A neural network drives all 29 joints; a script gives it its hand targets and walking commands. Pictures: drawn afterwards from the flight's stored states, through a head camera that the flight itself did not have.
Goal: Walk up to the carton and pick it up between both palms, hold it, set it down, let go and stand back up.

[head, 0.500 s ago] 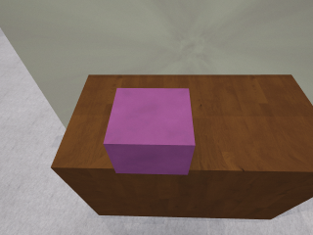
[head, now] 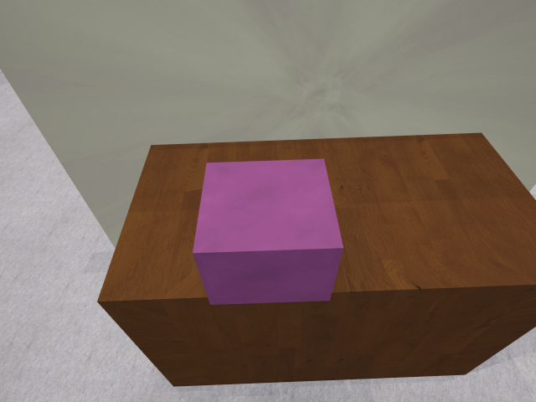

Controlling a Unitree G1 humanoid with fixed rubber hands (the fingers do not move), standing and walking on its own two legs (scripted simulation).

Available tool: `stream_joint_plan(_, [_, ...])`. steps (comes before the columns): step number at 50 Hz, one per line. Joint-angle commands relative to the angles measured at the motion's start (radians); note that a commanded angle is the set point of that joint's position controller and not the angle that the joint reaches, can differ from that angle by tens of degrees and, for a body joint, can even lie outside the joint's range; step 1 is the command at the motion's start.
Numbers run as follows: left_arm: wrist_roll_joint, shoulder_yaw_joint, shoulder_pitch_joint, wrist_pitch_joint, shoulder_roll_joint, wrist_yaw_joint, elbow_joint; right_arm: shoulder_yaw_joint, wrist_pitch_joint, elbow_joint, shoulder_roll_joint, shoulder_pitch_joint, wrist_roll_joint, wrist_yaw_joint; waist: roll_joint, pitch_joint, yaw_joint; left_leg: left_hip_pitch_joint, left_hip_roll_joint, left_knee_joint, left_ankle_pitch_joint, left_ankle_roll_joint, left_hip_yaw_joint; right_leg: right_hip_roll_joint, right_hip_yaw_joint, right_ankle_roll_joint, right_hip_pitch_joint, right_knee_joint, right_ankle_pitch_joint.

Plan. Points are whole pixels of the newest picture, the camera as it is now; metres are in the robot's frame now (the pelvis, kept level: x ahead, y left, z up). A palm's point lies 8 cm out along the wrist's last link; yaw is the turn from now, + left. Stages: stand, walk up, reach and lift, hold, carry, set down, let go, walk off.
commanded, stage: walk up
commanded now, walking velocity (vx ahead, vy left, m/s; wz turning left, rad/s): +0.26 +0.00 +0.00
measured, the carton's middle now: (267, 231) +0.43 +0.01 -0.04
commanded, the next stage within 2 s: stand in 0.50 s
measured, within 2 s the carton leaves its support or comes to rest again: neither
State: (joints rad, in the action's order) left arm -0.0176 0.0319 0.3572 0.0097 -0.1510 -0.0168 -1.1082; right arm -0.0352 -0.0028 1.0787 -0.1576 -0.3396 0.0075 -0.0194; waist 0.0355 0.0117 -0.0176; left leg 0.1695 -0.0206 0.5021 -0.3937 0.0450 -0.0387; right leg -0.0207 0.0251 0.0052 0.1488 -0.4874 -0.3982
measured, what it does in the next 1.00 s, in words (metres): stands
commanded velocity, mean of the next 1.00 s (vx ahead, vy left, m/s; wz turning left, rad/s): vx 0.04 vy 0.00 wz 0.00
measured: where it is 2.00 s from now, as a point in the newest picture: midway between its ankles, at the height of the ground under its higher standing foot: outside the picture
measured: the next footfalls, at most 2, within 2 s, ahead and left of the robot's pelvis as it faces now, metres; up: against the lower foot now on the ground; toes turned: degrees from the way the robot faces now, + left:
none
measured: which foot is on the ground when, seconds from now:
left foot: down 0.00-1.00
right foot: down 0.00-1.00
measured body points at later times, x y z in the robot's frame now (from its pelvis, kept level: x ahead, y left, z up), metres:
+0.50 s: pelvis +0.06 +0.02 +0.00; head +0.09 +0.02 +0.44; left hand +0.04 +0.22 -0.17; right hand +0.12 -0.20 -0.16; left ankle +0.05 +0.10 -0.74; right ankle -0.04 -0.13 -0.74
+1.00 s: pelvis +0.04 -0.01 +0.00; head +0.06 -0.02 +0.45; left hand -0.01 +0.19 -0.16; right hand +0.03 -0.22 -0.16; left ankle +0.05 +0.10 -0.74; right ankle -0.04 -0.13 -0.74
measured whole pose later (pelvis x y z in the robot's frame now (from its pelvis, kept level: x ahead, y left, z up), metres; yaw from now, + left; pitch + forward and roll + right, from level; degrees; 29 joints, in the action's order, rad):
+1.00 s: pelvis +0.04 -0.01 +0.00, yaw +2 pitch -3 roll +1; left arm 0.00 -0.02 0.33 -0.01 -0.09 -0.04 -1.19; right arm -0.01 0.00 1.14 -0.13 -0.30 0.01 -0.03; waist 0.00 -0.08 -0.01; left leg 0.15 0.00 0.42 -0.22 0.02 -0.10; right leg -0.05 0.08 0.01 -0.02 -0.38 -0.35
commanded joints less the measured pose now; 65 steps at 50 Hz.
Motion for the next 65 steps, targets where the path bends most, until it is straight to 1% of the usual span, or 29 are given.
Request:
stream_joint_plan(1, [0.004, 0.018, 0.165, -0.027, -0.090, -0.015, -0.005, -0.015, -0.032, -0.112, -0.038, 0.126, 0.014, 0.014, -0.292, -0.233, 0.086, 0.380, 0.031, 0.091, -0.056, -0.006, 0.008, -0.197, -0.248, -0.089, -0.107, 0.245, -0.146])
stream_joint_plan(2, [-0.002, 0.025, 0.220, -0.031, -0.111, -0.020, -0.023, -0.014, -0.044, -0.128, -0.031, 0.140, 0.029, 0.019, -0.312, -0.250, 0.104, 0.434, 0.030, 0.153, -0.020, -0.018, -0.039, -0.271, -0.347, -0.130, -0.147, 0.292, -0.081])
stream_joint_plan(4, [-0.020, 0.035, 0.218, -0.040, -0.142, -0.024, -0.021, -0.010, -0.051, -0.142, -0.045, 0.160, 0.036, 0.023, -0.264, -0.202, 0.101, 0.403, 0.066, 0.190, -0.094, -0.037, -0.023, -0.326, -0.385, -0.192, -0.123, 0.273, 0.163])
stream_joint_plan(6, [-0.010, 0.032, 0.174, -0.045, -0.120, -0.017, -0.007, -0.006, -0.056, -0.120, -0.036, 0.110, 0.020, 0.029, -0.255, -0.229, 0.063, 0.284, 0.075, 0.171, -0.092, -0.042, -0.045, -0.292, -0.297, -0.166, 0.011, 0.275, 0.168])
stream_joint_plan(7, [-0.011, 0.029, 0.128, -0.045, -0.132, -0.020, 0.000, -0.003, -0.059, -0.107, -0.013, 0.072, 0.020, 0.032, -0.224, -0.218, 0.020, 0.202, 0.060, 0.097, -0.022, -0.032, -0.055, -0.269, -0.254, -0.158, 0.047, 0.245, 0.209])
stream_joint_plan(8, [-0.004, 0.018, 0.043, -0.042, -0.111, -0.023, 0.013, -0.001, -0.060, -0.083, -0.018, -0.004, 0.007, 0.024, -0.160, -0.216, -0.038, 0.046, 0.052, -0.064, 0.159, -0.029, -0.047, -0.202, -0.136, -0.108, 0.108, 0.133, 0.508])
stream_joint_plan(9, [0.009, 0.002, 0.028, -0.045, -0.075, -0.024, 0.018, -0.010, -0.060, -0.045, -0.050, -0.055, 0.002, 0.008, -0.076, -0.181, -0.060, -0.090, 0.128, -0.136, 0.532, -0.029, 0.044, -0.126, -0.040, -0.041, 0.142, -0.004, 0.772])
stream_joint_plan(10, [0.018, -0.002, 0.088, -0.047, -0.053, -0.024, 0.006, -0.015, -0.060, -0.037, -0.104, -0.089, 0.004, -0.002, -0.002, -0.092, -0.029, -0.184, 0.192, -0.026, 0.983, 0.003, 0.081, -0.069, -0.013, -0.003, 0.148, -0.056, 0.527])
stream_joint_plan(11, [0.023, -0.017, 0.137, -0.037, -0.030, -0.032, 0.000, -0.012, -0.051, -0.034, -0.110, -0.096, -0.009, -0.005, 0.035, -0.011, -0.025, -0.241, 0.244, 0.000, 1.171, 0.044, 0.107, -0.063, 0.007, 0.012, 0.140, -0.053, 0.306])
stream_joint_plan(12, [0.019, -0.019, 0.149, -0.029, -0.038, -0.036, -0.004, -0.005, -0.041, -0.045, -0.108, -0.065, -0.022, -0.007, 0.050, -0.046, -0.005, -0.156, 0.264, -0.013, 1.140, 0.067, 0.108, -0.077, 0.011, 0.015, 0.095, 0.015, 0.156])
stream_joint_plan(13, [0.014, -0.022, 0.153, -0.025, -0.037, -0.034, -0.019, -0.004, -0.031, -0.053, -0.111, -0.032, -0.020, -0.008, 0.062, -0.026, -0.001, -0.156, 0.256, -0.026, 0.984, 0.069, 0.100, -0.081, 0.005, 0.014, 0.063, 0.048, 0.137])
stream_joint_plan(14, [0.013, -0.027, 0.157, -0.022, -0.044, -0.032, -0.032, -0.003, -0.025, -0.062, -0.101, 0.006, -0.009, -0.011, 0.095, -0.028, 0.007, -0.205, 0.224, -0.035, 0.921, 0.055, 0.089, -0.074, -0.011, 0.020, 0.081, 0.049, 0.156])
stream_joint_plan(15, [0.003, -0.027, 0.140, -0.021, -0.058, -0.030, -0.025, 0.000, -0.022, -0.069, -0.098, 0.014, -0.010, -0.016, 0.066, -0.036, -0.002, -0.209, 0.210, -0.043, 0.883, 0.049, 0.080, -0.080, -0.014, 0.026, 0.073, 0.058, 0.245])
stream_joint_plan(17, [0.002, -0.026, 0.150, -0.018, -0.052, -0.032, -0.035, -0.003, -0.020, -0.042, -0.111, -0.048, -0.006, -0.027, 0.056, -0.004, -0.018, -0.254, 0.211, -0.031, 1.041, 0.048, 0.086, -0.070, 0.005, 0.030, 0.051, 0.007, 0.264])
stream_joint_plan(18, [0.011, -0.027, 0.148, -0.018, -0.044, -0.034, -0.031, 0.003, -0.022, -0.035, -0.100, -0.039, -0.002, -0.031, 0.075, 0.000, 0.003, -0.250, 0.207, -0.021, 1.069, 0.052, 0.077, -0.075, 0.010, 0.038, 0.042, 0.043, 0.270])
stream_joint_plan(22, [0.012, -0.032, 0.118, -0.018, -0.052, -0.032, -0.042, -0.001, -0.023, -0.051, -0.096, 0.044, -0.006, -0.027, -0.019, 0.003, 0.019, -0.166, 0.153, -0.049, 0.790, 0.024, 0.026, -0.111, -0.006, 0.027, -0.053, 0.091, 0.490])
stream_joint_plan(25, [0.008, -0.032, 0.106, -0.014, -0.059, -0.035, -0.054, -0.003, -0.022, -0.032, -0.094, 0.043, -0.007, -0.027, -0.061, -0.027, 0.028, -0.122, 0.147, -0.059, 0.748, 0.017, 0.022, -0.121, 0.013, 0.022, -0.097, 0.088, 0.554])
stream_joint_plan(26, [0.008, -0.024, 0.103, -0.013, -0.070, -0.035, -0.047, -0.005, -0.024, -0.031, -0.094, 0.029, -0.002, -0.023, -0.059, 0.015, 0.028, -0.136, 0.153, -0.072, 0.668, 0.019, 0.022, -0.128, 0.023, 0.020, -0.123, 0.077, 0.471])
stream_joint_plan(28, [0.009, -0.026, 0.089, -0.011, -0.058, -0.033, -0.058, -0.010, -0.023, -0.031, -0.095, 0.044, 0.001, -0.019, -0.095, -0.022, 0.033, -0.145, 0.151, -0.073, 0.654, 0.015, 0.026, -0.115, 0.021, 0.022, -0.076, 0.092, 0.426])
stream_joint_plan(29, [0.010, -0.027, 0.060, -0.009, -0.052, -0.030, -0.048, -0.009, -0.022, -0.022, -0.087, 0.035, -0.002, -0.021, -0.067, -0.042, 0.025, -0.120, 0.145, -0.094, 0.604, 0.018, 0.021, -0.121, 0.005, 0.020, -0.077, 0.112, 0.392])
stream_joint_plan(36, [0.014, -0.027, 0.037, -0.009, -0.055, -0.030, -0.058, 0.005, -0.012, 0.020, -0.061, -0.006, 0.003, -0.016, -0.056, -0.144, 0.021, -0.061, 0.136, -0.122, 0.522, 0.009, 0.031, -0.119, 0.008, 0.008, -0.054, 0.147, 0.351])
stream_joint_plan(38, [0.015, -0.033, 0.045, -0.013, -0.057, -0.028, -0.064, 0.001, -0.010, 0.017, -0.078, 0.002, 0.000, -0.019, -0.080, -0.133, 0.024, -0.071, 0.136, -0.119, 0.495, 0.015, 0.040, -0.118, 0.007, 0.004, -0.045, 0.158, 0.342])
stream_joint_plan(44, [0.011, -0.034, 0.032, -0.020, -0.045, -0.026, -0.062, 0.008, -0.004, 0.042, -0.066, -0.040, 0.006, -0.018, -0.031, -0.144, -0.002, -0.068, 0.124, -0.137, 0.436, 0.008, 0.026, -0.120, -0.008, -0.011, -0.031, 0.179, 0.312])
stream_joint_plan(49, [0.013, -0.038, 0.055, -0.025, -0.042, -0.029, -0.073, 0.011, -0.003, 0.040, -0.065, -0.028, 0.001, -0.017, -0.075, -0.145, 0.002, -0.078, 0.136, -0.143, 0.395, 0.006, 0.033, -0.108, -0.007, -0.017, -0.002, 0.199, 0.309])
stream_joint_plan(50, [0.013, -0.037, 0.053, -0.026, -0.040, -0.025, -0.073, 0.014, -0.001, 0.053, -0.048, -0.025, 0.001, -0.018, -0.039, -0.150, 0.003, -0.063, 0.129, -0.147, 0.366, 0.004, 0.035, -0.106, -0.015, -0.023, -0.005, 0.198, 0.275])
stream_joint_plan(53, [0.014, -0.038, 0.066, -0.025, -0.021, -0.028, -0.075, 0.017, 0.002, 0.052, -0.034, -0.033, 0.002, -0.017, -0.075, -0.155, 0.009, -0.052, 0.131, -0.157, 0.334, -0.001, 0.044, -0.101, -0.009, -0.020, 0.004, 0.204, 0.236])
stream_joint_plan(58, [0.013, -0.042, 0.082, -0.032, -0.010, -0.027, -0.074, 0.014, 0.002, 0.050, -0.035, -0.043, 0.000, -0.018, -0.034, -0.135, -0.006, -0.054, 0.126, -0.150, 0.331, -0.004, 0.019, -0.107, -0.028, -0.030, 0.007, 0.209, 0.264])
stream_joint_plan(62, [0.010, -0.032, 0.095, -0.033, -0.026, -0.026, -0.077, 0.022, 0.001, 0.058, -0.023, -0.031, 0.006, -0.019, -0.072, -0.153, 0.022, -0.041, 0.136, -0.150, 0.346, -0.009, 0.034, -0.099, -0.018, -0.034, 0.019, 0.214, 0.280])
stream_joint_plan(65, [0.013, -0.038, 0.113, -0.037, -0.005, -0.024, -0.074, 0.022, -0.002, 0.062, -0.024, -0.029, 0.001, -0.018, -0.042, -0.155, 0.018, -0.034, 0.132, -0.141, 0.346, -0.011, 0.028, -0.095, -0.033, -0.037, 0.016, 0.210, 0.294])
